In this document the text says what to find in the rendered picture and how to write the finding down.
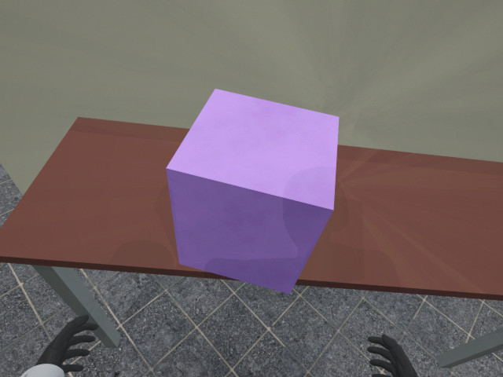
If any table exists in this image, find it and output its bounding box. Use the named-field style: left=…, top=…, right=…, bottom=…
left=0, top=117, right=503, bottom=368

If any carton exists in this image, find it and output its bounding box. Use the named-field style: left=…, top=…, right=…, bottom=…
left=166, top=89, right=339, bottom=294

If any left robot hand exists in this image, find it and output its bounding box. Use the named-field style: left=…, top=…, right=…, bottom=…
left=35, top=315, right=98, bottom=373

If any right robot hand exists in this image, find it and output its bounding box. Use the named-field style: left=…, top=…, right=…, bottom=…
left=367, top=334, right=418, bottom=377

